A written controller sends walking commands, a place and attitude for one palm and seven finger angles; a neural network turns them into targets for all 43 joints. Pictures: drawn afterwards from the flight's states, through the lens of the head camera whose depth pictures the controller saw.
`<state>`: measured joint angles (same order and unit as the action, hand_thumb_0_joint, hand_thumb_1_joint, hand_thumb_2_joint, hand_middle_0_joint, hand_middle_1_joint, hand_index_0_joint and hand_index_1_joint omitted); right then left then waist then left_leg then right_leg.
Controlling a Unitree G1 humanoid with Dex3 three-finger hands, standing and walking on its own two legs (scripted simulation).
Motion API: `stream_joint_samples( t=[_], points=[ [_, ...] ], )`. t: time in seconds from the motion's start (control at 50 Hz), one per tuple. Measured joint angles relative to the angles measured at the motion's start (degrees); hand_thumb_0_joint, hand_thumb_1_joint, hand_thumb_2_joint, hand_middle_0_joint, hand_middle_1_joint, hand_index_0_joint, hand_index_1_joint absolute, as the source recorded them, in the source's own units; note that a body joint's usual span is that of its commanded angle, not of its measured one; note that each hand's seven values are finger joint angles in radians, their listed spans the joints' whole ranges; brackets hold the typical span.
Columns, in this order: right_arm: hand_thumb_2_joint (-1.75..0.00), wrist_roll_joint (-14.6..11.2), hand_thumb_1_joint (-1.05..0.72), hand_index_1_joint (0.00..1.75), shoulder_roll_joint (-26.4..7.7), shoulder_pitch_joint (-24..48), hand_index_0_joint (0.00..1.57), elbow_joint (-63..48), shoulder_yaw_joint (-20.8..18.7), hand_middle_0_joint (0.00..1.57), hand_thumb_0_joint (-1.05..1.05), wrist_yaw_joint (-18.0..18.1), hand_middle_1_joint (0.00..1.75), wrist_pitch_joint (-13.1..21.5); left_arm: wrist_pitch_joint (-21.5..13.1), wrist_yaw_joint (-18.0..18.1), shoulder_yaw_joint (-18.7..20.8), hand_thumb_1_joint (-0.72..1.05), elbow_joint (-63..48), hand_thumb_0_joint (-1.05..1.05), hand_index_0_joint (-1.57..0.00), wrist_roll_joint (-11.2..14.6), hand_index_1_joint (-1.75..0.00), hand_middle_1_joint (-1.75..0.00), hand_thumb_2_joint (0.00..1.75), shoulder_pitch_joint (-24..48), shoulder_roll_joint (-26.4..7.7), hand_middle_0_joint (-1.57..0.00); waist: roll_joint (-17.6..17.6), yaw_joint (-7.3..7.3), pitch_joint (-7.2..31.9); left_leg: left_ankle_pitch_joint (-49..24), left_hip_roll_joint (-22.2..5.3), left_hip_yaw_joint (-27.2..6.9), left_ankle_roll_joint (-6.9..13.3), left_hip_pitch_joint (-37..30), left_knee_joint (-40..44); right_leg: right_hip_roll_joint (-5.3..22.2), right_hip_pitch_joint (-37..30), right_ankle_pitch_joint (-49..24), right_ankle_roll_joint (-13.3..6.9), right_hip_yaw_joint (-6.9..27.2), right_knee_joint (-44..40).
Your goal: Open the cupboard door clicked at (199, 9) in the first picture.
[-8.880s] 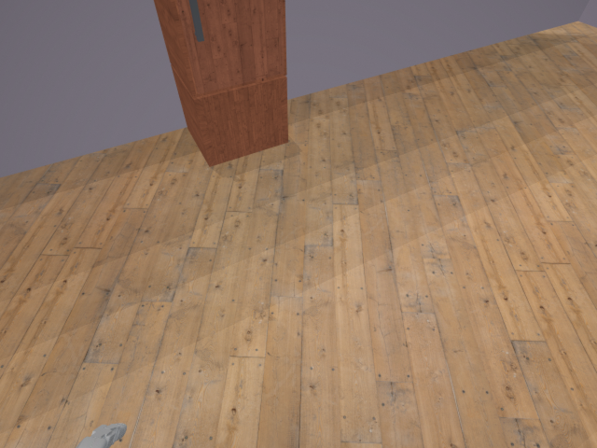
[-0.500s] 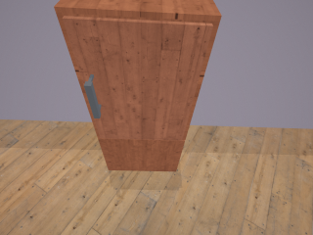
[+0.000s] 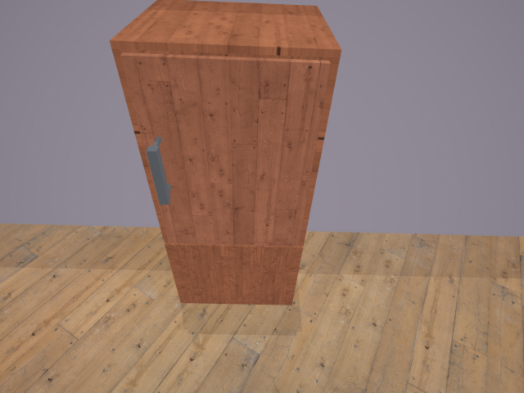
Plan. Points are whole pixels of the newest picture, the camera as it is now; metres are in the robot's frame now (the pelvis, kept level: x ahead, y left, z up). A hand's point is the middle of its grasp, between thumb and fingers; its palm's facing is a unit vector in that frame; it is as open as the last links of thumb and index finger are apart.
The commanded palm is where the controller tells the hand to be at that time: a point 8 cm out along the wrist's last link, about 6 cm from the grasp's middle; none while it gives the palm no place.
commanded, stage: look again from close up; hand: left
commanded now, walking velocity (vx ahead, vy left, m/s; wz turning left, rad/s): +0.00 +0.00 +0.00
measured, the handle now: (161, 171) +0.62 +0.29 -0.02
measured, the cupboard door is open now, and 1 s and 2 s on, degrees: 0 0 0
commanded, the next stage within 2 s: shuffle to correct the standing spot in 0.06 s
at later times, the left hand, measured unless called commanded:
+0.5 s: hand out of the picture -0.08 +0.20 -0.18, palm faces +0.04 -0.99 -0.15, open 7.4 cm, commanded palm none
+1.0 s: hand out of the picture -0.05 +0.24 -0.18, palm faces +0.12 -0.98 -0.14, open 7.4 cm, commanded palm none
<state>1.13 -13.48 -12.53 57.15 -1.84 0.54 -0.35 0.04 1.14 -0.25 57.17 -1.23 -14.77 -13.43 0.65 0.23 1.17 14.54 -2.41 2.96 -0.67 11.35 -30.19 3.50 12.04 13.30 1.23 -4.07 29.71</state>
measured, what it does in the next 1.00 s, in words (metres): steps on the spot: right foot, then left foot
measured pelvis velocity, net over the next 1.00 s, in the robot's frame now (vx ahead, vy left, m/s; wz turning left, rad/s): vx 0.01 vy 0.09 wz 0.03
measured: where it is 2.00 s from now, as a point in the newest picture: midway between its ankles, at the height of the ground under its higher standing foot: outside the picture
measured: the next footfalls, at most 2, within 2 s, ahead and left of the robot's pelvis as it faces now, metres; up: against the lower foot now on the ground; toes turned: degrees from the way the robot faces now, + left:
right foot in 0.68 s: -0.01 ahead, -0.08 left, +0.00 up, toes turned -6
left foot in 1.00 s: +0.15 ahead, +0.22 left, +0.00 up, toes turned +2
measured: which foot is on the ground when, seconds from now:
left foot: down 0.00-0.68, up 0.70-0.98, down 1.00-1.00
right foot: down 0.00-0.44, up 0.46-0.66, down 0.68-1.00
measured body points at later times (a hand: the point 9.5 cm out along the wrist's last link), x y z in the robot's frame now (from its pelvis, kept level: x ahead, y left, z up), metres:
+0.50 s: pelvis -0.04 +0.03 +0.00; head -0.05 +0.05 +0.45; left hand -0.08 +0.25 -0.17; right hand -0.11 -0.19 -0.15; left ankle +0.02 +0.13 -0.73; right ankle +0.00 -0.12 -0.70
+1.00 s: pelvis +0.01 +0.09 -0.01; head +0.01 +0.10 +0.44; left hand -0.06 +0.30 -0.17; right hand +0.04 -0.15 -0.15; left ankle +0.07 +0.21 -0.74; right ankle -0.04 -0.07 -0.73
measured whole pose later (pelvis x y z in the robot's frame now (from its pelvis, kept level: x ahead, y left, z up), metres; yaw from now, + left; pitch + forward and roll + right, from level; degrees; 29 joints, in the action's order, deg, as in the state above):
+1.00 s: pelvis +0.01 +0.09 -0.01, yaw +2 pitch -1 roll -2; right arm 1.3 -10.2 -18.1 57.4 -4.0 -0.9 1.2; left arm -1.7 0.8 2.6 62.1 -2.2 -25.5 -6.4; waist -0.3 0.9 0.1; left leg 13.5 -4.6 4.7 0.1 20.1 -32.4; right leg 5.6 8.0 21.3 1.7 -6.5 30.7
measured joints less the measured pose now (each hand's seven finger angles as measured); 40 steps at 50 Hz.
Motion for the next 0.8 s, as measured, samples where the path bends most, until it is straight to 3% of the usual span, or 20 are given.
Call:
stream_joint_samples(
  t=[0.2, 0.4, 0.44, 0.48, 0.52, 0.56, 0.6, 0.66, 0.68, 0.72, 0.8],
  points=[
    [-0.89, 0.2, -0.9, 0.3, 1.6, -4.1, 0.2, 2.3, 0.3, 0.2, 0.01, -0.5, 0.3, -0.9, 0.6, 0.0, 0.2, 0.9, 2.5, 0.01, -0.2, -0.3, -0.3, -0.3, 0.9, -3.8, 0.7, -0.2, 0.4, 0.15, -0.4, -2.7, 0.1, -0.8, 0.3, 2.3, 1.6, -0.3, 1.5, -2.3, -0.1, -0.5, -2.7],
    [-0.89, 0.4, -0.9, 0.3, 4.4, -10.4, 0.2, 5.1, -0.1, 0.2, 0.01, -0.4, 0.3, -2.3, 1.7, -0.1, 1.8, 0.91, 4.9, 0.01, -0.2, -0.4, -0.3, -0.3, 0.9, -8.5, 3.7, -0.2, 0.4, -0.34, -1.1, 6.3, 1.4, -1.2, 1.8, 6.0, -2.5, 0.3, 3.8, 3.5, -0.2, 0.2, -1.4],
    [-0.89, 0.4, -0.9, 0.3, 4.8, -11.6, 0.2, 5.1, -0.4, 0.2, 0.01, -0.2, 0.3, -2.0, 2.5, -0.3, 2.2, 0.9, 5.6, 0.01, -0.2, -0.3, -0.3, -0.3, 0.9, -8.5, 4.2, -0.2, 0.7, -0.92, -1.3, 5.1, 1.8, -0.7, 2.4, 6.2, -3.0, 0.9, 4.9, 5.7, -0.1, 0.7, 1.1],
    [-0.89, 0.5, -0.9, 0.3, 5.2, -12.8, 0.2, 5.3, -0.6, 0.2, 0.01, 0.1, 0.3, -1.4, 3.2, -0.5, 2.5, 0.9, 5.7, 0.01, -0.2, -0.3, -0.3, -0.3, 0.9, -8.1, 4.7, -0.2, 0.3, -1.52, -1.3, 1.2, 1.7, -0.2, 3.3, 6.2, -2.2, 0.3, 8.0, 10.6, -0.6, 1.0, 9.0],
    [-0.89, 0.3, -0.9, 0.3, 5.6, -13.3, 0.2, 6.0, -0.5, 0.2, 0.01, 0.3, 0.3, -1.2, 3.2, -0.6, 2.6, 0.91, 5.1, 0.01, -0.2, -0.4, -0.3, -0.3, 0.9, -7.1, 5.1, -0.2, -0.3, -1.89, -1.3, -2.9, 1.6, 0.1, 3.9, 5.6, -0.2, -0.4, 11.2, 10.5, -1.4, 0.8, 20.1],
    [-0.89, 0.3, -0.9, 0.3, 6.1, -13.5, 0.2, 7.1, -0.3, 0.2, 0.01, 0.3, 0.3, -1.2, 2.4, -0.9, 2.8, 0.91, 4.0, 0.01, -0.2, -0.5, -0.3, -0.3, 0.9, -6.1, 5.4, -0.2, -0.8, -1.69, -0.9, -4.8, 1.9, 0.1, 4.0, 4.9, 2.2, -0.5, 11.4, 9.7, -1.8, -0.3, 23.7],
    [-0.89, 0.6, -0.9, 0.3, 6.3, -13.2, 0.2, 7.6, -0.1, 0.2, 0.01, 0.3, 0.3, -1.1, 1.4, -0.8, 2.7, 0.91, 2.8, 0.01, -0.2, -0.4, -0.3, -0.3, 0.9, -5.7, 6.0, -0.2, -1.5, -1.54, -0.1, -5.7, 2.2, 0.0, 4.1, 4.2, 4.4, -0.9, 8.5, 11.2, -2.1, -1.8, 19.4],
    [-0.89, 0.6, -0.9, 0.3, 6.5, -12.4, 0.2, 7.3, -0.2, 0.2, 0.01, 0.4, 0.3, -1.1, 0.0, -0.3, 2.6, 0.91, 1.4, 0.01, -0.19, -0.2, -0.3, -0.3, 0.9, -6.0, 6.5, -0.2, -1.8, -1.24, 1.0, -3.7, 3.0, 0.4, 4.0, 4.7, 4.0, -1.9, 0.5, 11.5, -3.0, -2.9, 4.6],
    [-0.89, 0.3, -0.9, 0.3, 6.7, -12.1, 0.2, 6.9, -0.3, 0.2, 0.01, 0.3, 0.3, -1.1, -0.6, 0.0, 2.6, 0.91, 0.9, 0.01, -0.2, -0.4, -0.3, -0.3, 0.9, -6.4, 6.4, -0.2, -0.9, -0.77, 1.3, 0.4, 3.7, 1.1, 3.5, 6.4, 1.0, -1.6, -1.5, 11.4, -3.8, -1.9, -0.6],
    [-0.89, 0.4, -0.9, 0.3, 6.3, -10.3, 0.2, 6.3, -0.8, 0.2, 0.01, 0.1, 0.3, -1.6, -1.2, 0.9, 2.6, 0.92, 1.4, 0.01, -0.2, -0.3, -0.3, -0.3, 0.9, -6.5, 7.2, -0.2, -1.9, -0.1, 0.7, 5.3, 3.3, 0.2, 2.6, 10.9, -9.6, -1.8, -1.4, 3.5, -3.7, -2.0, -2.2],
    [-0.89, 0.6, -0.9, 0.3, 4.8, -7.8, 0.2, 4.0, -1.9, 0.2, 0.01, -1.2, 0.3, -1.4, -2.0, 1.2, 2.4, 0.91, 3.7, 0.01, -0.2, -0.1, -0.3, -0.3, 0.9, -8.8, 8.5, -0.2, -3.3, -0.84, 0.6, 1.2, 1.1, -0.1, 1.4, 17.3, -24.9, -1.8, -4.3, 0.8, -2.0, -2.4, -6.6]
  ],
)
